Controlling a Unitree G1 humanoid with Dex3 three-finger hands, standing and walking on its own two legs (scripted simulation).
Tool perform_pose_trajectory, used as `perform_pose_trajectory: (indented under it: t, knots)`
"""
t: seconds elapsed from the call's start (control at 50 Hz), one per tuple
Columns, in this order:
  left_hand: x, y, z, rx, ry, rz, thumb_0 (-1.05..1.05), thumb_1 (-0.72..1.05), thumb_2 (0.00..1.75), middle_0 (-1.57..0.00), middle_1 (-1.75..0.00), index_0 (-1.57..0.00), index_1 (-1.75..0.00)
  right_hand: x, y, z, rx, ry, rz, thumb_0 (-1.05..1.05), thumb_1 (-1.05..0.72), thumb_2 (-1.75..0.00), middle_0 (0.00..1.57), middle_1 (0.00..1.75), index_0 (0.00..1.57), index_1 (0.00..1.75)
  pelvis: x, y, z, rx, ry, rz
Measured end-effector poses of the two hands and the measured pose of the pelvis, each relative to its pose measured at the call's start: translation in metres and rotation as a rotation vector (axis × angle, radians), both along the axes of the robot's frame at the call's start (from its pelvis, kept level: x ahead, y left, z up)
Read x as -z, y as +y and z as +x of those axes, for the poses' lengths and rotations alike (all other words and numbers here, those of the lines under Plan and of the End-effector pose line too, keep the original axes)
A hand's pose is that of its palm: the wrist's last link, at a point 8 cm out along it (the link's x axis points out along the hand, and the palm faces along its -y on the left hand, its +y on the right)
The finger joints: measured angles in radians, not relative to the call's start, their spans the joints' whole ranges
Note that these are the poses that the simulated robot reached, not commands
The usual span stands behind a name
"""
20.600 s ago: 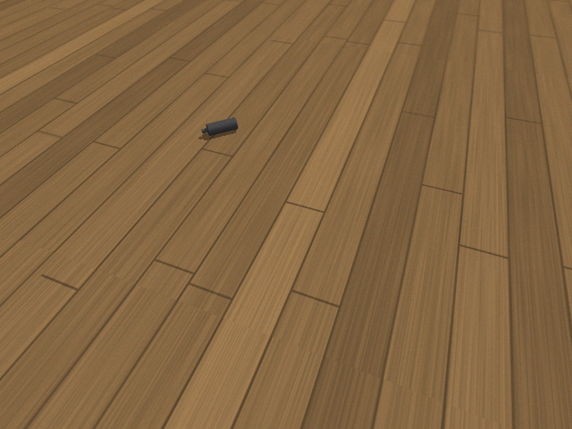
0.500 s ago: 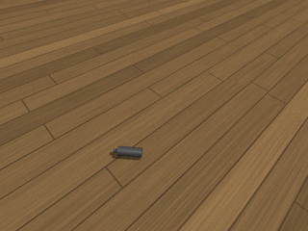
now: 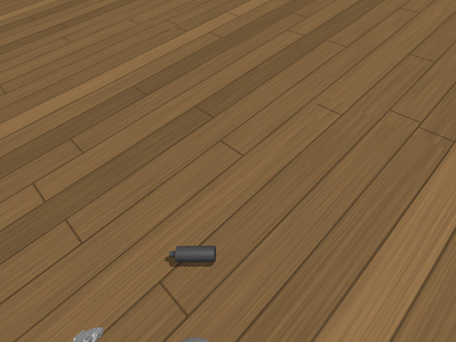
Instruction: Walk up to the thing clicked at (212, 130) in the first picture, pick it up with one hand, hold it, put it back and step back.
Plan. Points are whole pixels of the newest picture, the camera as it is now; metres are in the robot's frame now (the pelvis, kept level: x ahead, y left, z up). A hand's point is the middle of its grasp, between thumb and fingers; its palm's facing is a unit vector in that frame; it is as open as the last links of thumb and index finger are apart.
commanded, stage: walk up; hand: left
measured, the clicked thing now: (192, 254) +0.59 +0.27 -0.73
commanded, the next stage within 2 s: none
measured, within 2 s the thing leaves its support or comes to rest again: neither
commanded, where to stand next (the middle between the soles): +0.18 +0.01 m, yaw +0 degrees
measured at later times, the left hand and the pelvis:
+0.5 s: hand out of the picture +0.13 +0.27 -0.17, palm faces +0.00 -0.94 -0.33, open 7.4 cm; pelvis +0.08 +0.01 -0.01, yaw +1 degrees
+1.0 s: hand (117, 323) +0.19 +0.26 -0.14, palm faces -0.01 -0.92 -0.38, open 7.4 cm; pelvis +0.10 +0.00 +0.01, yaw +1 degrees
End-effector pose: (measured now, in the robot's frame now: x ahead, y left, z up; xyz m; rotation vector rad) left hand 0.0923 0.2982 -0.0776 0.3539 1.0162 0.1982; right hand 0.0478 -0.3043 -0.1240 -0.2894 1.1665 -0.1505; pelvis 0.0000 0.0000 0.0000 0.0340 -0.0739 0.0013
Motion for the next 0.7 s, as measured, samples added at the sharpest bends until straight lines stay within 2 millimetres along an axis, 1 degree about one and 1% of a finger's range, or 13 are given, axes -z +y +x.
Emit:
perform_pose_trajectory:
  t: [0.04, 0.1, 0.16, 0.2, 0.26, 0.3, 0.38, 0.44, 0.48, 0.56, 0.62, 0.7]
  knots:
    - [-0.002, 0.000, 0.000, -0.009, 0.021, 0.004, 0.00, 0.91, 0.90, -0.20, -0.30, -0.20, -0.30, -0.007, -0.004, 0.018, -0.010, -0.025, -0.007, 0.01, -0.90, -0.89, 0.20, 0.30, 0.20, 0.30, -0.003, -0.001, 0.011, 0.004, 0.004, -0.008]
    - [0.000, 0.003, -0.001, -0.020, 0.056, 0.005, 0.00, 0.90, 0.90, -0.20, -0.30, -0.20, -0.30, -0.015, -0.010, 0.038, -0.019, -0.034, -0.028, 0.01, -0.90, -0.89, 0.20, 0.30, 0.20, 0.30, -0.005, -0.002, 0.027, 0.001, 0.009, -0.022]
    - [0.007, 0.009, 0.000, -0.039, 0.082, 0.003, 0.01, 0.90, 0.90, -0.20, -0.30, -0.20, -0.30, -0.020, -0.013, 0.053, -0.037, -0.013, -0.061, 0.01, -0.90, -0.90, 0.20, 0.30, 0.20, 0.30, -0.004, -0.001, 0.042, -0.013, 0.014, -0.035]
    - [0.015, 0.014, 0.002, -0.051, 0.095, -0.003, 0.01, 0.90, 0.90, -0.20, -0.30, -0.20, -0.30, -0.021, -0.012, 0.063, -0.047, 0.004, -0.086, 0.01, -0.90, -0.90, 0.20, 0.30, 0.20, 0.30, 0.000, 0.002, 0.051, -0.018, 0.014, -0.043]
    - [0.034, 0.021, 0.007, -0.070, 0.124, -0.021, 0.01, 0.90, 0.90, -0.20, -0.30, -0.20, -0.30, -0.020, -0.006, 0.081, -0.054, 0.003, -0.121, 0.01, -0.90, -0.90, 0.20, 0.30, 0.20, 0.30, 0.009, 0.009, 0.064, -0.018, 0.015, -0.052]
    - [0.047, 0.025, 0.013, -0.084, 0.148, -0.035, 0.01, 0.90, 0.90, -0.20, -0.30, -0.20, -0.30, -0.020, 0.001, 0.091, -0.053, -0.008, -0.134, 0.01, -0.90, -0.90, 0.20, 0.30, 0.20, 0.30, 0.013, 0.013, 0.069, -0.026, 0.015, -0.034]
    - [0.057, 0.019, 0.023, -0.083, 0.182, -0.065, 0.01, 0.91, 0.90, -0.20, -0.29, -0.20, -0.30, -0.023, 0.017, 0.114, -0.071, -0.045, -0.116, 0.01, -0.90, -0.90, 0.20, 0.30, 0.20, 0.30, 0.012, 0.015, 0.073, -0.015, 0.023, -0.039]
    - [0.058, 0.015, 0.028, -0.070, 0.198, -0.072, 0.01, 0.91, 0.90, -0.20, -0.29, -0.20, -0.30, -0.023, 0.025, 0.132, -0.082, -0.083, -0.094, 0.01, -0.90, -0.89, 0.20, 0.30, 0.20, 0.30, 0.010, 0.013, 0.075, -0.013, 0.034, -0.042]
    - [0.057, 0.013, 0.028, -0.072, 0.198, -0.063, 0.01, 0.91, 0.90, -0.20, -0.29, -0.20, -0.30, -0.021, 0.026, 0.143, -0.088, -0.102, -0.075, 0.01, -0.90, -0.89, 0.21, 0.30, 0.21, 0.30, 0.011, 0.010, 0.076, -0.010, 0.038, -0.044]
    - [0.047, 0.009, 0.022, -0.086, 0.199, -0.028, 0.01, 0.91, 0.90, -0.20, -0.29, -0.20, -0.30, -0.015, 0.026, 0.161, -0.077, -0.122, -0.032, 0.01, -0.90, -0.89, 0.21, 0.30, 0.21, 0.30, 0.009, 0.004, 0.080, -0.014, 0.027, -0.064]
    - [0.039, 0.010, 0.020, -0.091, 0.209, -0.006, 0.01, 0.91, 0.90, -0.20, -0.30, -0.20, -0.30, -0.012, 0.025, 0.167, -0.069, -0.122, -0.005, 0.01, -0.90, -0.89, 0.21, 0.30, 0.21, 0.30, 0.006, 0.001, 0.085, -0.016, 0.027, -0.046]
    - [0.028, 0.011, 0.027, -0.093, 0.205, 0.017, 0.01, 0.91, 0.90, -0.20, -0.30, -0.20, -0.30, -0.007, 0.019, 0.167, -0.052, -0.095, 0.013, 0.01, -0.90, -0.89, 0.21, 0.30, 0.21, 0.30, 0.002, -0.001, 0.090, -0.018, 0.027, -0.042]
